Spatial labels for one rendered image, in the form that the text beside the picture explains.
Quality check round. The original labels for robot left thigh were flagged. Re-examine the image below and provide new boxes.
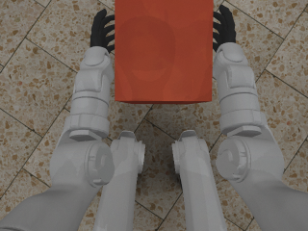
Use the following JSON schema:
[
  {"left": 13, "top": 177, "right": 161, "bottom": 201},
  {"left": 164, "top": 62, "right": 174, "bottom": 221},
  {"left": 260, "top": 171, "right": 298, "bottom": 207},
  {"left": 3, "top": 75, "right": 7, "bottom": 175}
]
[{"left": 92, "top": 136, "right": 145, "bottom": 231}]

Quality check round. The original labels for robot left upper arm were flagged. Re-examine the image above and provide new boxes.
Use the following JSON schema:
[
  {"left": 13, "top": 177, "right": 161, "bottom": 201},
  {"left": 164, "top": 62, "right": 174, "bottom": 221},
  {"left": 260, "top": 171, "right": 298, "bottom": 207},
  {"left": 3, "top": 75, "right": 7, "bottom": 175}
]
[{"left": 0, "top": 140, "right": 116, "bottom": 231}]

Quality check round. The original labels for robot right upper arm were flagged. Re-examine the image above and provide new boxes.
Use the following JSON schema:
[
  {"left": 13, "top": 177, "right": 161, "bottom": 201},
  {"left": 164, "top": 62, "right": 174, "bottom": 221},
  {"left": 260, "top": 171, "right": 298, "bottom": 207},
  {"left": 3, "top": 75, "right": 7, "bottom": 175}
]
[{"left": 216, "top": 135, "right": 308, "bottom": 231}]

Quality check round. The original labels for robot right forearm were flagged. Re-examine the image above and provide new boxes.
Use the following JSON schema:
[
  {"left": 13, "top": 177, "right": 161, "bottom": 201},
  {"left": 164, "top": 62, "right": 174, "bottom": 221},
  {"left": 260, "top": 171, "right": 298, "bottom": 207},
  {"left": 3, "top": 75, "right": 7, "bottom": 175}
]
[{"left": 212, "top": 42, "right": 285, "bottom": 162}]

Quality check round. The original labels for left robot shin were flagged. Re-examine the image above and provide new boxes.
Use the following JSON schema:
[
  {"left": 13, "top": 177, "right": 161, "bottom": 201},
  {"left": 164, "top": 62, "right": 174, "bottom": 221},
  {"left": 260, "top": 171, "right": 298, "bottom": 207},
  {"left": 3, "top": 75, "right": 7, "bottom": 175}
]
[{"left": 110, "top": 131, "right": 137, "bottom": 152}]

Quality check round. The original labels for robot left forearm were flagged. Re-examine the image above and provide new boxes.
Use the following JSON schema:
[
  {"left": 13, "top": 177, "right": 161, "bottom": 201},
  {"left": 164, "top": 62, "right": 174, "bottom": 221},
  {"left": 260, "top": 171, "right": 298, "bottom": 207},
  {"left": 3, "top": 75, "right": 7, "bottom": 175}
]
[{"left": 49, "top": 46, "right": 115, "bottom": 174}]

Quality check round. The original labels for left robot hand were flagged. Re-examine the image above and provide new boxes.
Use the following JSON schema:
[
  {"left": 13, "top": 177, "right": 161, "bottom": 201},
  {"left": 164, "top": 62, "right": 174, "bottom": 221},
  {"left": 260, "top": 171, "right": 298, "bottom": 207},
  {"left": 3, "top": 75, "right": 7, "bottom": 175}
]
[{"left": 90, "top": 9, "right": 115, "bottom": 54}]

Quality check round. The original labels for carton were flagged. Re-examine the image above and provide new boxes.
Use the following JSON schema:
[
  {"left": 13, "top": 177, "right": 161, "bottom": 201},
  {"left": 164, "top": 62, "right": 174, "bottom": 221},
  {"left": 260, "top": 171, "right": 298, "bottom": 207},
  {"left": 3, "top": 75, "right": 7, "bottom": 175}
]
[{"left": 115, "top": 0, "right": 214, "bottom": 105}]

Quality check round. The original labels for right robot hand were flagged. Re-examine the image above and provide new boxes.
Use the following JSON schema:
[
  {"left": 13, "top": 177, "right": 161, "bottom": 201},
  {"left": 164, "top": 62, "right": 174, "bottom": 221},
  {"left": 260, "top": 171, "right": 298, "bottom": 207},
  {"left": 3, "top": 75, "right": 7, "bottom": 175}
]
[{"left": 213, "top": 5, "right": 237, "bottom": 53}]

